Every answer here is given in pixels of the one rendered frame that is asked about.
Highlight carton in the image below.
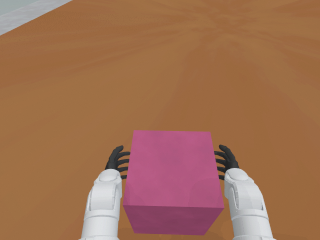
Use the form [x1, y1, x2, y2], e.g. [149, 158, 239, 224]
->
[122, 130, 225, 236]

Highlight robot right hand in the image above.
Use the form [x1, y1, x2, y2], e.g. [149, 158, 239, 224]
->
[214, 144, 240, 181]

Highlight robot right forearm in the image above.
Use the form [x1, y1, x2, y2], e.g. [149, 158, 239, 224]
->
[224, 168, 276, 240]

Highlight robot left hand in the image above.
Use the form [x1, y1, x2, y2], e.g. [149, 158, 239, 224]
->
[105, 145, 131, 180]

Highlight robot left forearm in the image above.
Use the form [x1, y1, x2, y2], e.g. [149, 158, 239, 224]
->
[79, 169, 122, 240]

